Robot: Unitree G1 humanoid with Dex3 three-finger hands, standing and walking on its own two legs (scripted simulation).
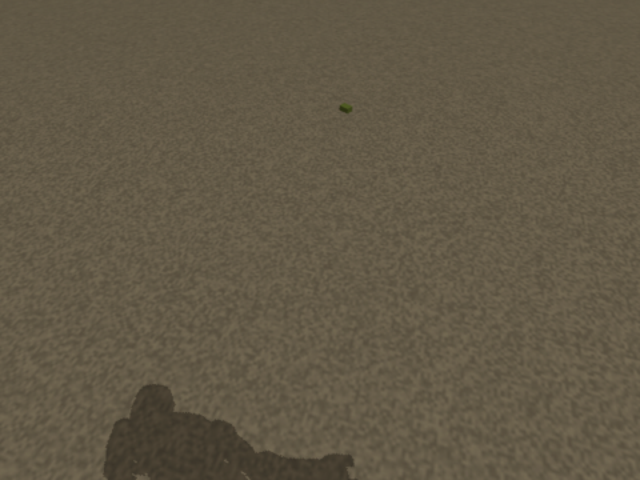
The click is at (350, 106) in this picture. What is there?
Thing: small brick
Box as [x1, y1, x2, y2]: [340, 103, 351, 113]
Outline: 340,105 340,110 347,113 351,110 350,105 345,103
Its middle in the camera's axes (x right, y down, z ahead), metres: +0.15 -0.78 +2.40
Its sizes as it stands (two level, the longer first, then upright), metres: 0.064 0.044 0.031
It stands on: the floor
